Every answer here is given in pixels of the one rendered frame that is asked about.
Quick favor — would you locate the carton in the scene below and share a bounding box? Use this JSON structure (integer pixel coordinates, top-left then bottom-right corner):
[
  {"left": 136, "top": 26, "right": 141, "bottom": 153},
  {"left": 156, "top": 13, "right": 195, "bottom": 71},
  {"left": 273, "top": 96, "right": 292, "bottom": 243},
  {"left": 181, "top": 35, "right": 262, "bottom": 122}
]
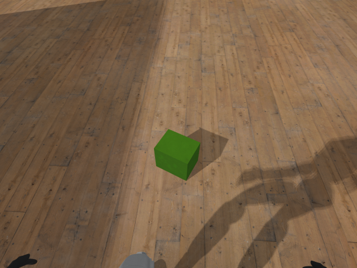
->
[{"left": 154, "top": 129, "right": 200, "bottom": 180}]

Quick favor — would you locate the left robot hand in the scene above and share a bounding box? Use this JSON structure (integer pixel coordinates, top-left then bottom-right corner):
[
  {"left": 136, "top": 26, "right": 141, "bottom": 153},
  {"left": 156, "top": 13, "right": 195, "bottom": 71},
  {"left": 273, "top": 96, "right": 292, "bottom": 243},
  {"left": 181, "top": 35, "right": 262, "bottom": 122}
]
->
[{"left": 7, "top": 254, "right": 37, "bottom": 268}]

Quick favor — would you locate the robot left thigh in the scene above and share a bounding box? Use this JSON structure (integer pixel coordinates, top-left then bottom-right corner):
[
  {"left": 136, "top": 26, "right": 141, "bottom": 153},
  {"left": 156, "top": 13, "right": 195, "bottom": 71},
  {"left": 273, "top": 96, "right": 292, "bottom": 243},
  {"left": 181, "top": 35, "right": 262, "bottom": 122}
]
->
[{"left": 119, "top": 253, "right": 155, "bottom": 268}]

